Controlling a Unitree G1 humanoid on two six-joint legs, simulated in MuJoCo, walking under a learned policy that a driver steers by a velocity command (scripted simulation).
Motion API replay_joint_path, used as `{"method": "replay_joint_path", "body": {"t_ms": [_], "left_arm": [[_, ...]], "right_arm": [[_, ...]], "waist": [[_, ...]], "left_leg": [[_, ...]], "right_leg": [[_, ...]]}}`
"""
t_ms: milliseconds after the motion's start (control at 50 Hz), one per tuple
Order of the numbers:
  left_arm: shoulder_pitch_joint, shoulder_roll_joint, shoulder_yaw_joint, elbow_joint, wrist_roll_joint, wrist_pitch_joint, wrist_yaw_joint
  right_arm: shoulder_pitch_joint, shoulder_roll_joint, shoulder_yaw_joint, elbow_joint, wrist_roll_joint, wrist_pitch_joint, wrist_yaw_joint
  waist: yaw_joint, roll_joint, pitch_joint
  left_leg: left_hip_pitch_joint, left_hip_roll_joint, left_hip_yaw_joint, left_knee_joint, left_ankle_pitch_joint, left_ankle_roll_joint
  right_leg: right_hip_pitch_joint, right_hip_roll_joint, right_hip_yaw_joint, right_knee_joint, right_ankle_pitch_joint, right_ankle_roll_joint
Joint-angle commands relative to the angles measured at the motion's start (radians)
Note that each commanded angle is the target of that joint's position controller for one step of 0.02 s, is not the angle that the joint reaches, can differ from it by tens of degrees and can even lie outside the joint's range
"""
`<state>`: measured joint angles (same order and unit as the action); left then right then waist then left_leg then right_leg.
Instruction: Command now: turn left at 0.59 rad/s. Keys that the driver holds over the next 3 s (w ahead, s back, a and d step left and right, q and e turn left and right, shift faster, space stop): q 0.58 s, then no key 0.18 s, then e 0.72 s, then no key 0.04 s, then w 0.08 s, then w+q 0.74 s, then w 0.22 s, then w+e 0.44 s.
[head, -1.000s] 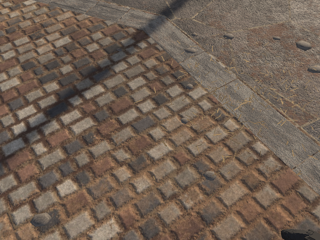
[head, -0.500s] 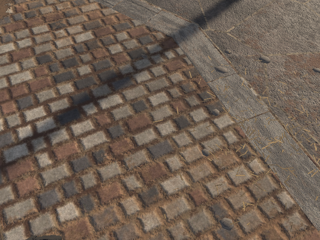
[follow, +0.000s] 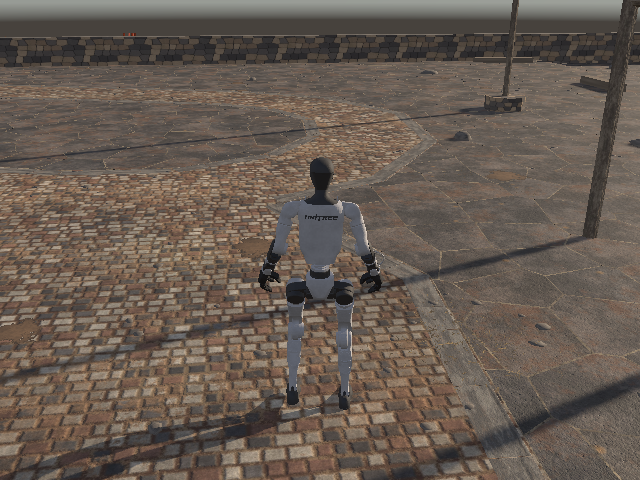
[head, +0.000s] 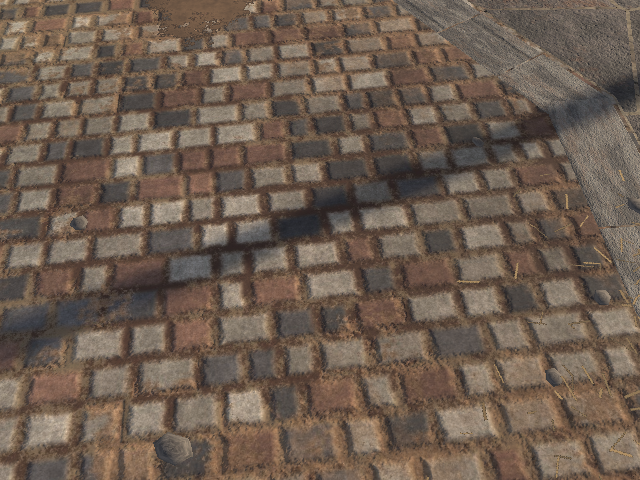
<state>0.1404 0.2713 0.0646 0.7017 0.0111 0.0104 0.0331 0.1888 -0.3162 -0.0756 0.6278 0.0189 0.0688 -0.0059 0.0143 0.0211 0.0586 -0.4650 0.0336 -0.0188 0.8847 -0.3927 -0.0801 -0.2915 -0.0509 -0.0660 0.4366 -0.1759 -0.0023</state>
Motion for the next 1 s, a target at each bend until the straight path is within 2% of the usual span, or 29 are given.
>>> {"method": "replay_joint_path", "body": {"t_ms": [20,80,100,120,140,160,180,200,220,280,360,480,520,560,580,600,620,640,660,700,760,820,840,900,920,940,960,980,1000], "left_arm": [[-0.028,0.201,0.057,-0.061,-0.014,-0.012,-0.003],[-0.024,0.185,0.054,-0.043,-0.037,-0.011,-0.005],[0.026,0.145,0.045,-0.023,-0.027,-0.010,-0.009],[0.038,0.079,0.022,-0.065,0.030,-0.010,-0.017],[-0.077,0.124,0.036,-0.102,0.016,-0.017,-0.006],[-0.102,0.154,0.047,-0.102,-0.008,-0.015,0.001],[-0.080,0.162,0.054,-0.085,-0.013,-0.009,0.008],[-0.057,0.160,0.057,-0.062,-0.005,-0.003,0.015],[-0.036,0.160,0.059,-0.057,0.003,-0.001,0.017],[-0.022,0.135,0.054,-0.052,-0.007,-0.008,0.007],[-0.075,0.112,0.040,-0.068,-0.009,-0.017,-0.002],[-0.072,0.121,0.040,-0.070,-0.021,-0.035,-0.024],[-0.054,0.124,0.042,-0.068,-0.024,-0.043,-0.032],[0.002,0.124,0.047,-0.050,-0.021,-0.050,-0.037],[0.029,0.154,0.057,-0.042,-0.013,-0.050,-0.034],[0.033,0.212,0.066,-0.056,0.004,-0.043,-0.028],[0.023,0.249,0.070,-0.049,0.035,-0.040,-0.032],[-0.010,0.200,0.058,-0.070,0.024,-0.045,-0.030],[-0.051,0.154,0.043,-0.077,0.013,-0.044,-0.025],[-0.079,0.128,0.030,-0.079,-0.012,-0.040,-0.019],[-0.036,0.124,0.022,-0.059,-0.004,-0.029,-0.014],[-0.031,0.112,0.011,-0.042,-0.008,-0.022,-0.024],[-0.007,0.136,0.017,-0.034,-0.015,-0.017,-0.029],[0.028,0.174,0.023,-0.021,-0.042,-0.018,-0.034],[0.045,0.169,0.019,-0.022,-0.034,-0.029,-0.037],[0.047,0.128,0.005,-0.041,-0.009,-0.045,-0.048],[0.024,0.097,-0.003,-0.048,-0.025,-0.048,-0.046],[0.001,0.132,0.004,-0.045,-0.027,-0.043,-0.041],[-0.019,0.148,0.016,-0.052,-0.029,-0.034,-0.037]], "right_arm": [[0.002,-0.087,-0.026,-0.088,-0.001,-0.011,0.013],[0.087,-0.090,-0.040,-0.061,-0.005,-0.011,0.020],[0.116,-0.132,-0.054,-0.059,-0.008,-0.013,0.012],[0.119,-0.258,-0.078,-0.091,-0.013,-0.017,-0.006],[0.132,-0.258,-0.072,-0.105,-0.051,-0.039,0.005],[0.099,-0.229,-0.064,-0.098,-0.059,-0.057,0.010],[0.038,-0.199,-0.056,-0.096,-0.040,-0.065,0.006],[-0.002,-0.163,-0.044,-0.102,-0.021,-0.064,0.000],[-0.028,-0.153,-0.036,-0.107,-0.013,-0.061,-0.006],[-0.013,-0.136,-0.027,-0.105,-0.021,-0.057,-0.020],[0.017,-0.161,-0.038,-0.098,-0.014,-0.050,-0.030],[-0.007,-0.180,-0.048,-0.108,-0.010,-0.036,-0.017],[-0.022,-0.178,-0.049,-0.110,-0.003,-0.031,-0.014],[-0.059,-0.169,-0.047,-0.116,0.013,-0.026,-0.018],[-0.047,-0.145,-0.041,-0.118,0.014,-0.026,-0.022],[0.013,-0.084,-0.024,-0.111,-0.005,-0.027,-0.020],[0.000,-0.124,-0.038,-0.135,0.001,-0.038,-0.024],[0.028,-0.194,-0.061,-0.111,-0.017,-0.045,-0.027],[0.036,-0.208,-0.070,-0.082,-0.010,-0.041,-0.025],[0.047,-0.152,-0.059,-0.053,-0.011,-0.024,-0.030],[0.002,-0.081,-0.032,-0.065,-0.003,-0.026,-0.025],[-0.033,0.001,0.005,-0.069,-0.024,-0.033,-0.020],[-0.039,-0.014,0.000,-0.065,-0.019,-0.035,-0.019],[0.028,-0.076,-0.022,-0.028,-0.017,-0.044,-0.020],[0.050,-0.123,-0.031,-0.036,-0.022,-0.046,-0.030],[0.076,-0.192,-0.045,-0.042,-0.036,-0.040,-0.043],[0.060,-0.189,-0.050,-0.017,-0.041,-0.035,-0.036],[0.018,-0.138,-0.039,-0.038,-0.041,-0.040,-0.029],[0.012,-0.125,-0.038,-0.040,-0.040,-0.043,-0.032]], "waist": [[0.004,-0.213,-0.166],[-0.044,-0.178,-0.162],[-0.040,-0.052,-0.147],[0.004,0.299,-0.135],[-0.084,0.250,-0.168],[-0.071,0.165,-0.134],[-0.035,0.128,-0.104],[-0.020,0.109,-0.105],[-0.004,0.123,-0.109],[-0.003,0.121,-0.145],[-0.032,0.129,-0.143],[-0.040,0.148,-0.142],[-0.031,0.154,-0.152],[0.011,0.141,-0.161],[0.011,0.103,-0.177],[-0.027,-0.105,-0.205],[-0.038,-0.313,-0.132],[-0.036,-0.221,-0.122],[-0.047,-0.165,-0.106],[-0.044,-0.138,-0.081],[-0.017,-0.163,-0.098],[0.000,-0.212,-0.127],[0.013,-0.230,-0.117],[-0.020,-0.189,-0.097],[-0.017,-0.136,-0.130],[0.002,0.021,-0.182],[0.001,0.187,-0.168],[-0.015,0.170,-0.124],[-0.028,0.179,-0.096]], "left_leg": [[0.083,-0.003,0.050,-0.124,0.026,0.034],[0.261,-0.051,0.088,-0.395,0.189,0.108],[0.374,0.008,-0.033,-0.486,0.341,0.153],[0.496,0.293,-0.420,-0.498,0.691,0.289],[0.388,0.366,-0.518,-0.545,0.667,0.434],[0.343,0.307,-0.446,-0.567,0.531,0.400],[0.319,0.245,-0.377,-0.565,0.449,0.337],[0.312,0.208,-0.339,-0.557,0.419,0.296],[0.282,0.184,-0.312,-0.554,0.452,0.287],[0.304,0.154,-0.301,-0.545,0.483,0.293],[0.356,0.146,-0.358,-0.522,0.425,0.296],[0.302,0.132,-0.481,-0.495,0.430,0.306],[0.317,0.120,-0.520,-0.474,0.477,0.296],[0.287,0.077,-0.515,-0.431,0.456,0.253],[0.213,0.036,-0.484,-0.384,0.331,0.206],[0.092,-0.068,-0.338,-0.184,0.013,0.143],[-0.091,-0.189,-0.180,-0.002,-0.276,0.087],[-0.105,-0.121,-0.185,0.199,-0.256,0.046],[-0.101,-0.114,-0.180,0.270,-0.189,0.030],[-0.121,-0.113,-0.174,0.325,-0.100,-0.005],[-0.076,-0.100,-0.116,0.194,-0.057,-0.027],[0.120,-0.037,-0.040,-0.148,-0.077,-0.029],[0.157,-0.050,-0.016,-0.232,-0.056,-0.030],[0.343,-0.067,-0.008,-0.569,0.249,0.023],[0.448,0.010,-0.072,-0.542,0.362,0.056],[0.541,0.141,-0.154,-0.455,0.598,0.116],[0.434,0.186,-0.192,-0.477,0.482,0.206],[0.384,0.205,-0.219,-0.517,0.408,0.239],[0.373,0.215,-0.230,-0.528,0.387,0.246]], "right_leg": [[0.139,-0.252,0.147,-0.097,0.271,-0.217],[0.070,-0.219,0.083,0.022,0.154,-0.126],[-0.054,-0.161,0.002,0.170,0.009,-0.041],[-0.347,-0.013,-0.087,0.497,-0.451,0.072],[-0.413,0.047,0.078,0.672,-0.514,0.075],[-0.415,0.028,0.119,0.733,-0.433,0.058],[-0.415,0.016,0.132,0.725,-0.336,0.047],[-0.403,0.008,0.137,0.715,-0.276,0.051],[-0.367,0.019,0.131,0.728,-0.227,0.060],[-0.330,0.046,0.129,0.698,-0.158,0.074],[-0.311,0.061,0.147,0.476,-0.151,0.086],[-0.155,0.099,0.158,0.270,-0.208,0.069],[-0.105,0.106,0.160,0.179,-0.196,0.058],[0.021,0.101,0.140,-0.032,-0.044,0.035],[0.137,0.027,0.177,-0.087,0.063,0.007],[0.246,-0.182,0.358,-0.107,0.211,-0.074],[0.190,-0.328,0.581,-0.137,0.362,-0.251],[0.159,-0.360,0.569,-0.136,0.346,-0.307],[0.137,-0.293,0.468,-0.120,0.314,-0.267],[0.151,-0.207,0.357,-0.097,0.292,-0.215],[0.186,-0.159,0.265,-0.089,0.367,-0.218],[0.158,-0.125,0.242,-0.077,0.347,-0.203],[0.152,-0.124,0.265,-0.072,0.337,-0.207],[0.088,-0.113,0.317,-0.039,0.314,-0.164],[0.022,-0.102,0.324,-0.025,0.237,-0.111],[-0.062,-0.033,0.259,0.066,0.079,-0.055],[-0.086,0.052,0.129,0.121,-0.132,-0.005],[-0.095,0.055,0.101,0.185,-0.176,0.020],[-0.139,0.062,0.083,0.256,-0.194,0.022]]}}
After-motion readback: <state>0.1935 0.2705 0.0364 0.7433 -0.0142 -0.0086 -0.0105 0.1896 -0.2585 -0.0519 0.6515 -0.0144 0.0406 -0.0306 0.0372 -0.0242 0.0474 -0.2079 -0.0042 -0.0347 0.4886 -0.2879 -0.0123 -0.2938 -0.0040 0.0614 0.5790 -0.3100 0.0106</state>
